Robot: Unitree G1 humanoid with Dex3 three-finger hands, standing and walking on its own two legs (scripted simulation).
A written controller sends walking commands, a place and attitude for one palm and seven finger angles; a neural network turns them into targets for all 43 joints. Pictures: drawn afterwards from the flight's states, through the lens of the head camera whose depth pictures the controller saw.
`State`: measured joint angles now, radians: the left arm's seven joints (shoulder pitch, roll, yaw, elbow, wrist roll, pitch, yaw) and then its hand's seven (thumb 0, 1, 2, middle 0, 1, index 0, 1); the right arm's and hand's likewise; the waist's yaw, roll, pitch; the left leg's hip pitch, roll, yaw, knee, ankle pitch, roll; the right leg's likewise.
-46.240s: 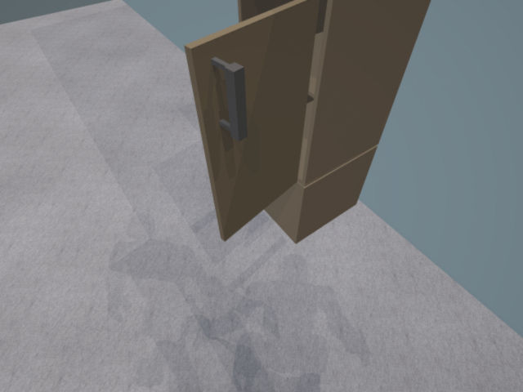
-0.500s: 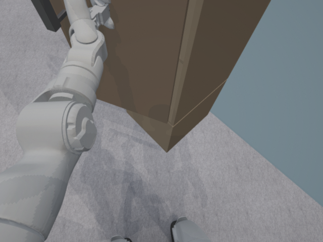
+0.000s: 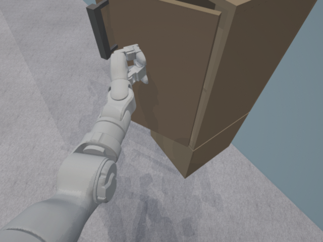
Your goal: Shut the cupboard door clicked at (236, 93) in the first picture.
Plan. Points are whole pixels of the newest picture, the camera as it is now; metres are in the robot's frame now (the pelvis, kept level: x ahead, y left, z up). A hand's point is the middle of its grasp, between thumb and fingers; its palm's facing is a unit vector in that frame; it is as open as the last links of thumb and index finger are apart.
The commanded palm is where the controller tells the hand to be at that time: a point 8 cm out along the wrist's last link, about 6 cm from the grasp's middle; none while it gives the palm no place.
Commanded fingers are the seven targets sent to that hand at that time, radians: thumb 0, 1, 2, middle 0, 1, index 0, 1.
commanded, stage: pull the fist back off the door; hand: left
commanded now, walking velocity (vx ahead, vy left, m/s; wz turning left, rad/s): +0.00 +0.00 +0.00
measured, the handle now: (105, 30) +0.66 +0.12 +0.16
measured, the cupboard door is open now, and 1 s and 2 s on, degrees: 26 26 26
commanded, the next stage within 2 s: draw the hand back to the body in 0.08 s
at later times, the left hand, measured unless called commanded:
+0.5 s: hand (118, 89) +0.43 +0.07 +0.15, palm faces +0.11 -0.99 -0.02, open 3.1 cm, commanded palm +0.38 +0.11 +0.17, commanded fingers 0.00 0.90 0.90 -1.30 -1.50 -1.30 -1.50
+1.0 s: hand (46, 161) +0.26 +0.18 +0.16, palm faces +0.23 -0.95 -0.22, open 3.4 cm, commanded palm +0.22 +0.22 +0.18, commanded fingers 0.00 0.90 0.90 -0.72 -0.87 -0.72 -0.87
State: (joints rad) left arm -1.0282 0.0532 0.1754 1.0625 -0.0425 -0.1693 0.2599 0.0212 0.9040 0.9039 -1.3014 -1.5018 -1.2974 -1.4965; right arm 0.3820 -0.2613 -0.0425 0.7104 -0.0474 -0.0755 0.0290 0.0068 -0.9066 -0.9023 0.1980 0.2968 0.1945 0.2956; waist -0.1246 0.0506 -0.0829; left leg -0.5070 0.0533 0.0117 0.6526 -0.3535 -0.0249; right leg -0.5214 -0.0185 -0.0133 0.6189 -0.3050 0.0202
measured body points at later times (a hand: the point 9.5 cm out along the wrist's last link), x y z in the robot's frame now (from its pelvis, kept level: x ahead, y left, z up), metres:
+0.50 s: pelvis -0.01 +0.00 +0.01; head +0.00 -0.03 +0.46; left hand +0.42 +0.13 +0.15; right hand +0.01 -0.25 -0.13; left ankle -0.03 +0.13 -0.72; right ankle -0.01 -0.13 -0.72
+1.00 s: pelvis -0.02 -0.01 +0.02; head -0.04 -0.03 +0.47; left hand +0.24 +0.23 +0.17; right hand +0.19 -0.21 -0.05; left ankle -0.03 +0.13 -0.72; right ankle -0.01 -0.13 -0.72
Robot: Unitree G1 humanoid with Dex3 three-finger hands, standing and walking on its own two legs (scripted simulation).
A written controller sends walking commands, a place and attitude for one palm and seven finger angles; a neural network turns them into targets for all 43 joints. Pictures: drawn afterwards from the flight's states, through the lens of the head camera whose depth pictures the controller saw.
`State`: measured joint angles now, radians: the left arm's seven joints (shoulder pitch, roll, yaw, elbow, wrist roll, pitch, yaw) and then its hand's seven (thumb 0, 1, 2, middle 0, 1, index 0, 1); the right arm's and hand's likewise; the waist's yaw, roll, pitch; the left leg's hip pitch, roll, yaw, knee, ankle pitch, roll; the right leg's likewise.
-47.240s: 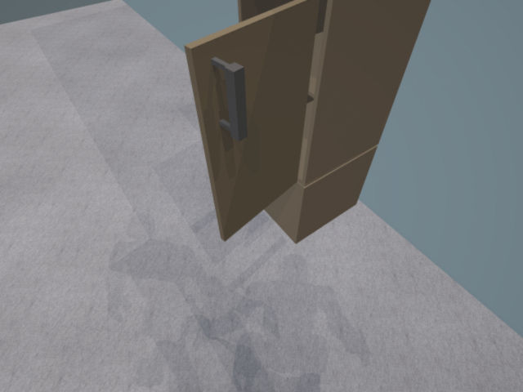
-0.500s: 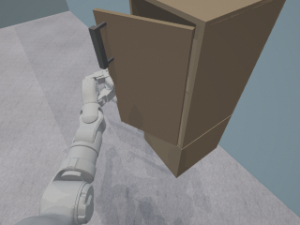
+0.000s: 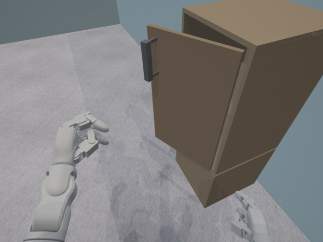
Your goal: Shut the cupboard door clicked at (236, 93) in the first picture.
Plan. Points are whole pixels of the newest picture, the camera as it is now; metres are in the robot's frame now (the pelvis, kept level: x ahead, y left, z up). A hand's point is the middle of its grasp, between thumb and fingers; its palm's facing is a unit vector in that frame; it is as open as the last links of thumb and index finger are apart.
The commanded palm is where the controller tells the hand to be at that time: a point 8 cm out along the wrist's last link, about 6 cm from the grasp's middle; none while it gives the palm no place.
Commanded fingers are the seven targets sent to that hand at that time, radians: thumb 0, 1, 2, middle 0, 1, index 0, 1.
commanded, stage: draw the hand back to the body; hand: left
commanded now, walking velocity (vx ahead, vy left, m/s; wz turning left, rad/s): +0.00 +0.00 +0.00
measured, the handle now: (151, 59) +0.68 +0.12 +0.14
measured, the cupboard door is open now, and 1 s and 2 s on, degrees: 26 26 26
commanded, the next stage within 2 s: step back with the hand held close in 0.78 s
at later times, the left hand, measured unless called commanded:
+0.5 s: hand (22, 168) +0.20 +0.29 +0.16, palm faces +0.51 -0.74 -0.44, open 6.8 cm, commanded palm +0.16 +0.31 +0.17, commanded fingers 0.00 0.90 0.90 -0.20 -0.30 -0.20 -0.30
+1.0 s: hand (30, 161) +0.21 +0.29 +0.16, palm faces +0.47 -0.77 -0.43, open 7.4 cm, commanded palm +0.16 +0.31 +0.17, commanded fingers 0.00 0.90 0.90 -0.20 -0.30 -0.20 -0.30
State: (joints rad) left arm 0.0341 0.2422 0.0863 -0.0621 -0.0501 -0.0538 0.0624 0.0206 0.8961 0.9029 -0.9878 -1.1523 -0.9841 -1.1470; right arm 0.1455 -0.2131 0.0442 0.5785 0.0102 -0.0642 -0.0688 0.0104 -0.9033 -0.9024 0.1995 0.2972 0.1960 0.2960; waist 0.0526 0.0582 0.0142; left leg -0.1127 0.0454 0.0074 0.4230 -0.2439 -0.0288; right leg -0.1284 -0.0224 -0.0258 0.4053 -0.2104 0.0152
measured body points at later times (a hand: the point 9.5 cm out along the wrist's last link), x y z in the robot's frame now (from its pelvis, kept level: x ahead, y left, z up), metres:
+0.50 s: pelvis +0.02 +0.01 +0.00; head +0.00 -0.01 +0.45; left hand +0.16 +0.33 +0.18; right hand +0.20 -0.21 -0.09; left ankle -0.01 +0.14 -0.74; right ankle +0.01 -0.13 -0.74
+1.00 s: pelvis +0.01 +0.01 +0.00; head +0.01 -0.01 +0.45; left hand +0.18 +0.32 +0.18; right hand +0.19 -0.21 -0.09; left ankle -0.01 +0.14 -0.74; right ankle +0.01 -0.13 -0.74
